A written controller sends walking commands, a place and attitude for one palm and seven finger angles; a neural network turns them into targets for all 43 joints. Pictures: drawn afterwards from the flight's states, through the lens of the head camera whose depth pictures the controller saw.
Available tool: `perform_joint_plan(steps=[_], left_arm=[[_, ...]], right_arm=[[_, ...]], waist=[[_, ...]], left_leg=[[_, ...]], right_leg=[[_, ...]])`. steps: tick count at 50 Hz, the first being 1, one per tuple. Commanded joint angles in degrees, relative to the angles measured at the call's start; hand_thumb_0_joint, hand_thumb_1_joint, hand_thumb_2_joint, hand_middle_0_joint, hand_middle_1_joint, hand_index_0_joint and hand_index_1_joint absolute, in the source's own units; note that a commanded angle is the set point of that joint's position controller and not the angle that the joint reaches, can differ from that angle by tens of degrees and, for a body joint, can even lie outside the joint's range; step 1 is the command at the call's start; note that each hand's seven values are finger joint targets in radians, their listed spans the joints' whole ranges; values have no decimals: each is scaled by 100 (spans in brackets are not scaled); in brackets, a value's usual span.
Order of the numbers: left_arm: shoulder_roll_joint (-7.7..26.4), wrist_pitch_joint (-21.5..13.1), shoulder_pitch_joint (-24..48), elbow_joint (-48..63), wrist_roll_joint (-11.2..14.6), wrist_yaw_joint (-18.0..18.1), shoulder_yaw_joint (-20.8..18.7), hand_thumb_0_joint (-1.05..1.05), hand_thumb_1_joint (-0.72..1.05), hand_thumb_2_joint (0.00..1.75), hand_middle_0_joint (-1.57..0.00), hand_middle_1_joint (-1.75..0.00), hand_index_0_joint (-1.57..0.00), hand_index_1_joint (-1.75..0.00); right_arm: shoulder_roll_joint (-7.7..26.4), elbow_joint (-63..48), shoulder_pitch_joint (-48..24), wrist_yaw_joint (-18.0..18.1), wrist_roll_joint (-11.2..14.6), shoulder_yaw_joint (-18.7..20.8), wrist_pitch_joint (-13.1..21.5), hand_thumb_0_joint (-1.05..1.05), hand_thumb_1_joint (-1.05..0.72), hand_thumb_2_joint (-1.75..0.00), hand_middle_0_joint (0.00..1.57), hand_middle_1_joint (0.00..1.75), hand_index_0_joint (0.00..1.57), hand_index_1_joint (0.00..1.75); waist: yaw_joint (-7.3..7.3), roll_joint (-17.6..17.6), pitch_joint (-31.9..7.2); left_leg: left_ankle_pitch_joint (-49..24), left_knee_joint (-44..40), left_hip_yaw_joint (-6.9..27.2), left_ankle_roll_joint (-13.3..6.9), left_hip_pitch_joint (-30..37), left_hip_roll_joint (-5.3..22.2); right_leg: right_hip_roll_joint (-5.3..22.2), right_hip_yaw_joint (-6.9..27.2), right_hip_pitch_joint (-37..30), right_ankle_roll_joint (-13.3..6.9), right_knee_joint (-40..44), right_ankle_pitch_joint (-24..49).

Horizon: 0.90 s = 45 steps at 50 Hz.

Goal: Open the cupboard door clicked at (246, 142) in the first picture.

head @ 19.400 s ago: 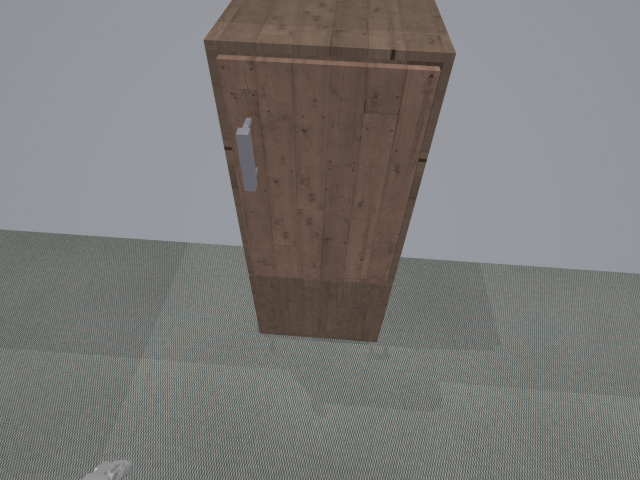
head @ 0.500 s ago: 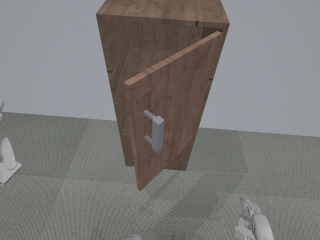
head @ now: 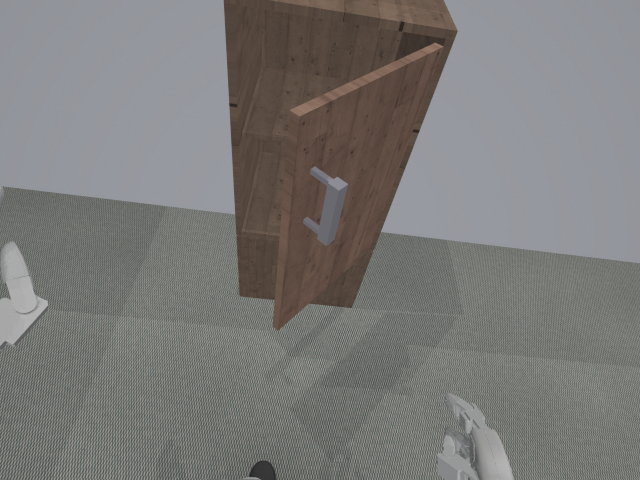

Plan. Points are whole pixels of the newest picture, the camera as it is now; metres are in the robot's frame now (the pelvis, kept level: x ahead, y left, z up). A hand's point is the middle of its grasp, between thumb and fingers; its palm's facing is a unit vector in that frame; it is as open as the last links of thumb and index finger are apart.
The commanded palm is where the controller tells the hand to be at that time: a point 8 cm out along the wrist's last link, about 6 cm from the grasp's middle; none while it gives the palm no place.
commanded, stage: stop stepping back and stand still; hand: left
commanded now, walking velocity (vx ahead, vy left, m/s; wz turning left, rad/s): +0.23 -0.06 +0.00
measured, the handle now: (322, 206) +0.51 +0.04 +0.03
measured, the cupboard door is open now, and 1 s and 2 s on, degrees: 50 50 50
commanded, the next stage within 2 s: let the arm hang, fingers relaxed in 1.80 s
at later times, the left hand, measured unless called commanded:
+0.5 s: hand (70, 408) +0.14 +0.22 +0.15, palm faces +0.38 -0.85 -0.36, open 7.5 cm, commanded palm +0.05 +0.27 +0.17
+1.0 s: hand out of the picture +0.09 +0.19 +0.16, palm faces +0.36 -0.81 -0.45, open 7.4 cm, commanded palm +0.04 +0.25 +0.17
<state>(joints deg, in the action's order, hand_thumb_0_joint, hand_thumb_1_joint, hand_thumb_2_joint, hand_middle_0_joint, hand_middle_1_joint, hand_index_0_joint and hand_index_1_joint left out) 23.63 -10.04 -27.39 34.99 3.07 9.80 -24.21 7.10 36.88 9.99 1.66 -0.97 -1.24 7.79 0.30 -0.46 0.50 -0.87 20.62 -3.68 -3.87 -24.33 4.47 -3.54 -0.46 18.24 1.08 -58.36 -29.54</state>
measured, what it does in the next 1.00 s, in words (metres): walks backwards: right foot, then left foot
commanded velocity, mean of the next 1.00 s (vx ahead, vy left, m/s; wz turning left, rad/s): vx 0.16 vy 0.06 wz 0.00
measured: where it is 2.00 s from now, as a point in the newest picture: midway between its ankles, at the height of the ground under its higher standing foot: outside the picture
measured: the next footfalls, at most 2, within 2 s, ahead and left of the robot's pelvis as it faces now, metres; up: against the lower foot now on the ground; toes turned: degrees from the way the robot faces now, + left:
right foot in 0.16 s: -0.16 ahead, -0.09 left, +0.00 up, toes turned -7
left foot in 0.36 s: +0.04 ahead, +0.10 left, +0.00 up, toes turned -2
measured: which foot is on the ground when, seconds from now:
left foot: down 0.00-0.16, up 0.18-0.34, down 0.36-0.58, up 0.60-1.00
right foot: up 0.00-0.14, down 0.16-0.38, up 0.40-0.54, down 0.56-1.00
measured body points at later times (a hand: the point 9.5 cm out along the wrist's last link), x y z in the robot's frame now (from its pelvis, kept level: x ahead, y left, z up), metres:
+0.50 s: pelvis -0.11 -0.02 -0.02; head -0.13 -0.01 +0.43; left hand +0.12 +0.26 +0.17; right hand +0.00 -0.27 -0.11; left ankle +0.00 +0.10 -0.74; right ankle -0.14 -0.10 -0.72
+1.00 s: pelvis -0.11 -0.04 +0.01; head -0.10 -0.06 +0.46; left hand +0.07 +0.23 +0.18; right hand +0.04 -0.31 -0.08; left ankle -0.10 +0.10 -0.72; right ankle -0.11 -0.10 -0.74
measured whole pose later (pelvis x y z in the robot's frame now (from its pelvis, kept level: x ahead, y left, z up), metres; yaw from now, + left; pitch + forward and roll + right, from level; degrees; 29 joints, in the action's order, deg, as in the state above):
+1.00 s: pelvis -0.11 -0.04 +0.01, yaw -3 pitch +0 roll +3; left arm 18.6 -13.3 -31.3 25.1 0.7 8.3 -19.2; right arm 15.3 36.8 11.7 3.8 -0.3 2.3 7.4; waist 1.0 -1.0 1.7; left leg 12.9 30.8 -3.7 -2.1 -15.4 0.4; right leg -0.3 -4.6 10.8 -4.6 -22.2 -11.7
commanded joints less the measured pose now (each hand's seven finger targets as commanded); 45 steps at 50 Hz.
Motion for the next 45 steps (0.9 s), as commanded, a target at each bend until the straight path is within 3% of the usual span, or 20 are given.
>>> perform_joint_plan(steps=[1,4,5,7,9,11,13,16,17,19,20,23,27,28,29,30,32,35,40,45], left_arm=[[1088,-352,-272,1287,100,71,-665,0,90,90,-20,-30,-20,-30],[1381,-312,-752,1411,231,34,-997,0,90,90,-20,-30,-20,-30],[1589,-308,-955,1556,207,24,-1198,0,90,90,-20,-30,-20,-30],[1734,-360,-914,1668,210,-9,-1279,0,90,90,-20,-30,-20,-30],[2098,-410,-567,1553,228,46,-1680,0,90,90,-20,-30,-20,-30],[1238,-246,-188,635,211,-82,-975,0,90,90,-20,-30,-20,-30],[1171,-218,172,-130,112,-44,-841,0,90,90,-20,-30,-20,-30],[879,-168,1296,-813,-19,-28,-225,0,90,90,-20,-30,-20,-30],[776,-166,1556,-725,-37,-15,-39,0,90,90,-20,-30,-20,-30],[843,-309,1798,-182,-90,41,-68,0,90,90,-20,-30,-20,-30],[967,-369,1444,-330,-92,34,-217,0,90,90,-20,-30,-20,-30],[1346,-408,308,906,-69,-20,-737,0,90,90,-20,-30,-20,-30],[1501,-517,-1235,1300,-79,73,-1298,0,90,90,-20,-30,-20,-30],[1548,-515,-1260,1104,-134,81,-1391,0,90,90,-20,-30,-20,-30],[1597,-476,-988,979,-134,86,-1427,0,90,90,-20,-30,-20,-30],[1471,-570,-420,919,-85,90,-1356,0,90,90,-20,-30,-20,-30],[1350,-730,-145,-29,-128,-34,-1315,0,90,90,-20,-30,-20,-30],[906,-822,253,-1044,-100,-162,-727,0,90,90,-20,-30,-20,-30],[499,-755,677,-1573,-158,-97,33,0,90,90,-20,-30,-20,-30],[1334,-835,334,210,-205,93,-753,0,90,90,-20,-30,-20,-30]], right_arm=[[1007,-866,-314,120,14,372,261,0,-90,-90,20,30,20,30],[921,-966,-353,90,-12,299,146,0,-90,-90,20,30,20,30],[908,-941,-230,86,-16,298,80,0,-90,-90,20,30,20,30],[952,-859,-262,86,-2,254,-146,0,-90,-90,20,30,20,30],[1050,-1001,-285,58,2,213,-84,0,-90,-90,20,30,20,30],[1217,-803,-178,118,243,441,9,0,-90,-90,20,30,20,30],[1129,-743,-386,244,194,246,3,0,-90,-90,20,30,20,30],[1283,-539,-264,432,154,294,107,0,-90,-90,20,30,20,30],[1391,-598,-196,471,141,322,142,0,-90,-90,20,30,20,30],[1416,-771,-72,430,136,284,251,0,-90,-90,20,30,20,30],[1338,-803,-97,395,115,284,274,0,-90,-90,20,30,20,30],[1164,-794,-354,250,26,319,408,0,-90,-90,20,30,20,30],[1109,-1089,-526,170,57,325,286,0,-90,-90,20,30,20,30],[997,-1085,-481,150,65,346,196,0,-90,-90,20,30,20,30],[948,-1063,-470,152,88,423,101,0,-90,-90,20,30,20,30],[1144,-922,-465,181,7,443,114,0,-90,-90,20,30,20,30],[1118,-644,-37,224,-35,463,178,0,-90,-90,20,30,20,30],[1114,-475,-51,267,87,446,130,0,-90,-90,20,30,20,30],[1304,-534,-203,292,200,519,236,0,-90,-90,20,30,20,30],[1242,-778,-386,273,105,492,309,0,-90,-90,20,30,20,30]], waist=[[15,1691,-1347],[92,1824,-1484],[60,1471,-1647],[7,-314,-964],[34,-622,-800],[-147,-1115,-31],[-131,-461,419],[-240,258,453],[-259,671,369],[-308,1644,258],[-202,982,419],[4,536,-282],[217,1610,-551],[230,614,-294],[196,-1180,-117],[24,-866,174],[-289,-160,417],[-271,119,42],[-110,-1081,-83],[155,-1203,-550]], left_leg=[[3051,-1897,966,550,1569,593],[2209,-1303,268,995,1571,80],[1570,-378,-193,972,1877,-266],[1580,2167,66,554,1662,-410],[1966,3908,407,550,-317,-311],[1495,3945,659,500,-1007,-224],[1446,2450,276,386,-357,-70],[1727,1212,-37,133,1461,-410],[2195,718,702,-99,1703,-103],[3282,-761,3902,-1068,1813,1513],[3099,-1024,4366,-1292,1526,1694],[3545,-1207,2572,-671,-42,1038],[4154,1,615,53,-1998,160],[3873,1674,132,242,-2200,-305],[3321,4118,31,399,-2141,-696],[2704,5219,684,480,-2304,-579],[1626,5469,886,478,-1803,-256],[923,4861,569,506,-1619,-201],[1248,3085,155,303,-880,-383],[1602,1444,-149,188,-53,-498]], right_leg=[[-478,-746,-452,-191,1412,-431],[-447,-963,-1388,-453,3887,-56],[-36,-673,-1315,-612,4533,664],[1523,637,237,-760,5164,1612],[2375,1347,-292,-1205,5007,2124],[1764,948,-658,-914,4496,2925],[1658,615,-492,-879,4089,3216],[1203,149,437,-576,3114,1669],[914,78,689,-371,2470,1270],[180,66,1438,43,461,-152],[169,350,1477,3,-53,-226],[378,221,-408,-210,508,112],[207,-394,-2720,-372,2226,282],[789,566,-2192,-605,3255,-283],[2272,3334,-826,-1100,4951,-1989],[2755,4196,-115,-1138,5512,-2346],[2217,3151,560,-830,5294,-1818],[1655,1387,-271,-353,4631,735],[1579,828,-1059,357,4534,2116],[1686,895,-1889,145,4289,3836]])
